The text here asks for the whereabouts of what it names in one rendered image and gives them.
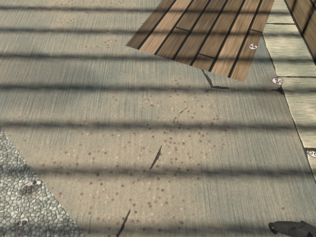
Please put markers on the robot right hand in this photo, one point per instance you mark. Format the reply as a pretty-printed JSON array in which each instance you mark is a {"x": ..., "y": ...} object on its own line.
[{"x": 295, "y": 229}]

